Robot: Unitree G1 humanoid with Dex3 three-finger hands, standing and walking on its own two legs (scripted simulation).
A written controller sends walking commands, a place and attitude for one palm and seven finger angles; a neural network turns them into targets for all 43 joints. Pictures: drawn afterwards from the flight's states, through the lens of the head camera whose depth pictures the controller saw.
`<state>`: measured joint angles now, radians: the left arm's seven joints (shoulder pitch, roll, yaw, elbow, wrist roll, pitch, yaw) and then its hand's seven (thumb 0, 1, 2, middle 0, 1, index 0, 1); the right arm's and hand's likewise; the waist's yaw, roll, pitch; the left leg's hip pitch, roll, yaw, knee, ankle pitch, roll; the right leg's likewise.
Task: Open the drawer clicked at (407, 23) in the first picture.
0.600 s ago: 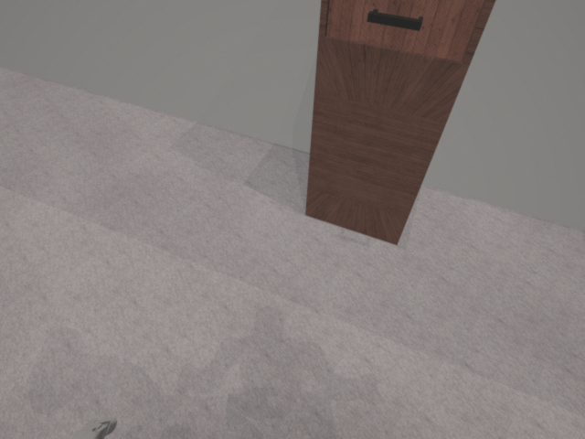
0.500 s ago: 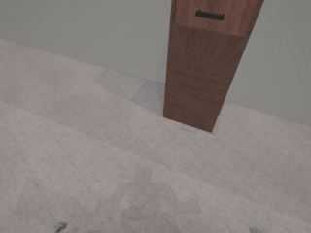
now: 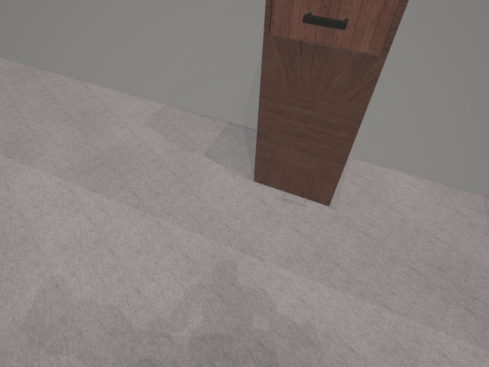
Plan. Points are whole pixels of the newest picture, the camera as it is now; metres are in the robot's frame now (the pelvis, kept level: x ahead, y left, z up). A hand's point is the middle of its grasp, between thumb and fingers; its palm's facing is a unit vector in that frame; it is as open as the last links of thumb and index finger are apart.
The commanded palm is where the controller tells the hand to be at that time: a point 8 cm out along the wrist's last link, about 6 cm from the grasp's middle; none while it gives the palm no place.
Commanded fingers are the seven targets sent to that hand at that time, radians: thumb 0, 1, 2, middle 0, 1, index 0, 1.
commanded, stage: stand and wait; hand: left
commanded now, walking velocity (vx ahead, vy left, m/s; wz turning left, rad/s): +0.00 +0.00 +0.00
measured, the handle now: (325, 19) +1.09 -0.20 +0.13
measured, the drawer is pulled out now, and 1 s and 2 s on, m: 0.00 0.00 0.00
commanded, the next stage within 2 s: look at it before walking up in 0.24 s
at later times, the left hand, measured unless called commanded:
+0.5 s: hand out of the picture +0.07 +0.24 -0.15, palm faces -0.03 -0.94 -0.33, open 7.4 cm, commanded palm none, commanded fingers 0.00 0.90 0.90 -0.20 -0.30 -0.20 -0.30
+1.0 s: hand out of the picture +0.06 +0.24 -0.16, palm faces -0.03 -0.94 -0.33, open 7.4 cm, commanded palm none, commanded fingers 0.00 0.90 0.90 -0.20 -0.30 -0.20 -0.30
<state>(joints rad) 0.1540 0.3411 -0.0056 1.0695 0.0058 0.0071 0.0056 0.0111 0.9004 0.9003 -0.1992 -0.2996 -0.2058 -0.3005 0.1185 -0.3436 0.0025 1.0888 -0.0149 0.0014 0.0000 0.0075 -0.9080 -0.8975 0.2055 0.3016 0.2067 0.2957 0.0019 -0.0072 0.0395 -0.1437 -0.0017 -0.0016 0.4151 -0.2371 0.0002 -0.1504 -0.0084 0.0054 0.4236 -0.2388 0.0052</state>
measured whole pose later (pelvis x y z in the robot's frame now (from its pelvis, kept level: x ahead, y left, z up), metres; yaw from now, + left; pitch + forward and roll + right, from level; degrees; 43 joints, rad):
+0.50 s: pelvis -0.01 -0.01 +0.00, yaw +0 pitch -2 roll +0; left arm 0.13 0.34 -0.01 1.08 0.01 0.00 0.00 0.01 0.90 0.90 -0.20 -0.30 -0.21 -0.30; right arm 0.12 -0.34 0.01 1.11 -0.01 -0.01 0.00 0.01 -0.91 -0.90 0.21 0.30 0.21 0.30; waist 0.00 0.00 0.03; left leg -0.15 0.01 0.00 0.38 -0.20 -0.01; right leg -0.16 0.00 0.01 0.40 -0.21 0.00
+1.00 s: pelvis -0.01 +0.00 +0.00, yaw -1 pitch -2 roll +0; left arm 0.14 0.34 -0.01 1.09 0.01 0.00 0.01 0.01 0.90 0.90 -0.20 -0.30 -0.21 -0.30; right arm 0.12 -0.34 0.01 1.11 -0.02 0.00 0.00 0.01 -0.91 -0.90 0.21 0.30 0.21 0.30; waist 0.00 -0.01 0.03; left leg -0.14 0.01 0.01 0.37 -0.20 -0.01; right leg -0.15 0.00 0.01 0.38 -0.20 0.00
